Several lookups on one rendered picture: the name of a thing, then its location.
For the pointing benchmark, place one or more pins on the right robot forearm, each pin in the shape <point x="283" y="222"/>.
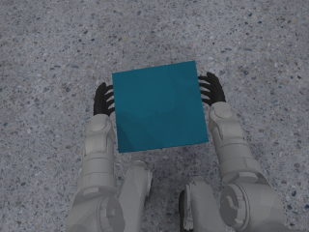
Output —
<point x="236" y="163"/>

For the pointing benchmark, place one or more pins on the right robot hand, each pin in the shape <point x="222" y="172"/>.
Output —
<point x="216" y="93"/>

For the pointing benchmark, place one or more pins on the left robot upper arm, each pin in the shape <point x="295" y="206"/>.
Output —
<point x="100" y="214"/>

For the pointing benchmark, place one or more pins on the robot right shin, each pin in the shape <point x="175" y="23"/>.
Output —
<point x="188" y="219"/>

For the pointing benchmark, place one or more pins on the right robot upper arm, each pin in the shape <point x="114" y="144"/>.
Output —
<point x="249" y="207"/>

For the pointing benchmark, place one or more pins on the carton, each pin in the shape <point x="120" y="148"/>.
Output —
<point x="159" y="107"/>

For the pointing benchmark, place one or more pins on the robot right thigh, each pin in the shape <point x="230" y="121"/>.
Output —
<point x="200" y="202"/>

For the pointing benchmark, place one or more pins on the left robot hand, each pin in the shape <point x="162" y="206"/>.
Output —
<point x="100" y="101"/>

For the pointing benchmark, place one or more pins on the left robot forearm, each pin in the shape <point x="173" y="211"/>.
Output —
<point x="98" y="159"/>

